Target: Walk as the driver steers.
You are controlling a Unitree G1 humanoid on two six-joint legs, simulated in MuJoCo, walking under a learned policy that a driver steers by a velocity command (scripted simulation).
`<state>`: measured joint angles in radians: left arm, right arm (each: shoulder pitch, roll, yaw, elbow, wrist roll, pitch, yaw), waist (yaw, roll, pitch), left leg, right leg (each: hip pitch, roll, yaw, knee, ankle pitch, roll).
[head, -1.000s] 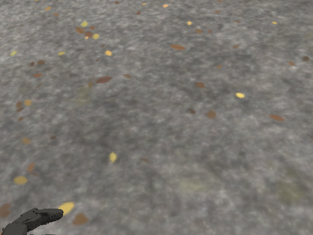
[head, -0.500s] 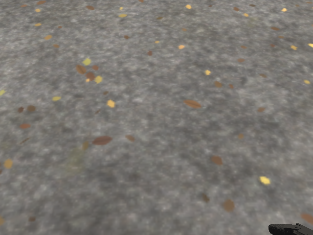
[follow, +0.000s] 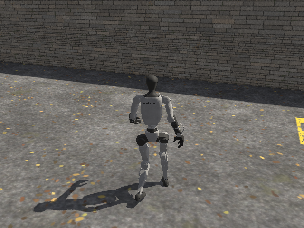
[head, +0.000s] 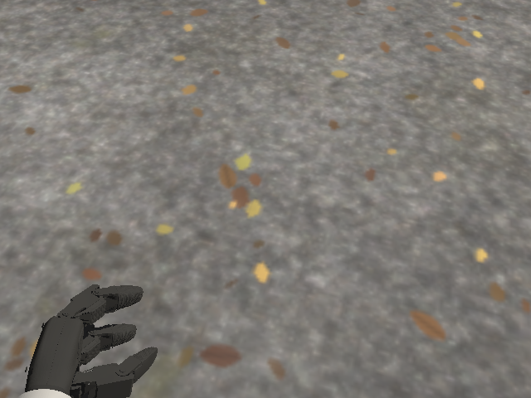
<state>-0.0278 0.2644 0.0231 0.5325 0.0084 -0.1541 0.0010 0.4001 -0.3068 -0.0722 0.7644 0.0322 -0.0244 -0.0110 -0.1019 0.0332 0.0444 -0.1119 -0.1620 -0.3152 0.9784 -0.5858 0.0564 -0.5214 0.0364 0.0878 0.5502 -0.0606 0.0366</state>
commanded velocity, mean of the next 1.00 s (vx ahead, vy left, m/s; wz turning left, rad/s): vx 0.16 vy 0.00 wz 0.90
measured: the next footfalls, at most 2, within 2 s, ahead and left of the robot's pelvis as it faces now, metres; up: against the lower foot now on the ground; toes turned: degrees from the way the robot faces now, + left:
left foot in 0.38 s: +0.34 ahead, +0.13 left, +0.00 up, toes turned +22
right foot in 0.76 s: +0.47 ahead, -0.05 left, +0.00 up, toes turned +52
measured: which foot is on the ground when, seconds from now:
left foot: up 0.00-0.36, down 0.38-0.76, up 0.78-1.00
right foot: down 0.00-0.38, up 0.40-0.74, down 0.76-1.00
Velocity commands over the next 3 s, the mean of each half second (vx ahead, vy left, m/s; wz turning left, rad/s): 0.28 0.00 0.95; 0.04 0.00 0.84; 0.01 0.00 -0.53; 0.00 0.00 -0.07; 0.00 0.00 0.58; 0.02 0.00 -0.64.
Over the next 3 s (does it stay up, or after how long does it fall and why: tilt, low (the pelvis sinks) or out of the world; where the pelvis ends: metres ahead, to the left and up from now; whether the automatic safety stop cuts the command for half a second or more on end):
stays up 0.40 0.04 0.03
